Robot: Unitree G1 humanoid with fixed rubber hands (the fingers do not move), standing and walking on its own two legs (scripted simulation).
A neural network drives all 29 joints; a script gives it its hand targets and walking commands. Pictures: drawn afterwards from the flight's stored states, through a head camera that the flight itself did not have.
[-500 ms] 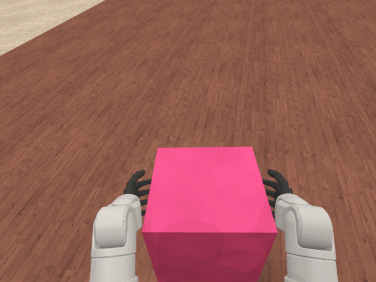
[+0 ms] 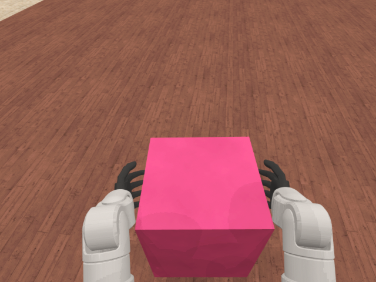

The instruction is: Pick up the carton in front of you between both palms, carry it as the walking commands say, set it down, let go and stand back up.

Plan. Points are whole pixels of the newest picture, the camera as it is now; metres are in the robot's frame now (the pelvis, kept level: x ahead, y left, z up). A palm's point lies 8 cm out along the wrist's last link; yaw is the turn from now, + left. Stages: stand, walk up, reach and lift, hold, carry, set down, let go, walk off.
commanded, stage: carry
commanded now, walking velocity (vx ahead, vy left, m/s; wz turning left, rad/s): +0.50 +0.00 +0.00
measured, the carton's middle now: (200, 209) +0.28 +0.00 +0.01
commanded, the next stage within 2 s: none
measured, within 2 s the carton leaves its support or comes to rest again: neither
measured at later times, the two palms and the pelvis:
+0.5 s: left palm (155, 105) +0.58 +0.12 +0.06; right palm (253, 104) +0.60 -0.17 +0.06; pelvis +0.33 -0.04 +0.00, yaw +4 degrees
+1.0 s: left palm (150, 49) +0.94 +0.18 +0.07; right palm (224, 48) +0.93 -0.12 +0.08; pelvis +0.67 +0.03 +0.00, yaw +0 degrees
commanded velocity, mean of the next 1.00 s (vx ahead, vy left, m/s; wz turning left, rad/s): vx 0.46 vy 0.00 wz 0.00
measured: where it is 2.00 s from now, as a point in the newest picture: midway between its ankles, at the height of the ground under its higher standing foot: (187, 180)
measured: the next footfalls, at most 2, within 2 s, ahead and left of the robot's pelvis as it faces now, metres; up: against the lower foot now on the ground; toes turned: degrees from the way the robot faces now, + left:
right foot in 0.36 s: +0.44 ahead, -0.12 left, +0.00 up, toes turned -10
left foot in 0.86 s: +0.77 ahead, +0.11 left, +0.00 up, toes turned +13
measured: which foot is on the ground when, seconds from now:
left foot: down 0.00-0.40, up 0.42-0.84, down 0.86-1.00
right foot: up 0.00-0.34, down 0.36-0.90, up 0.92-1.00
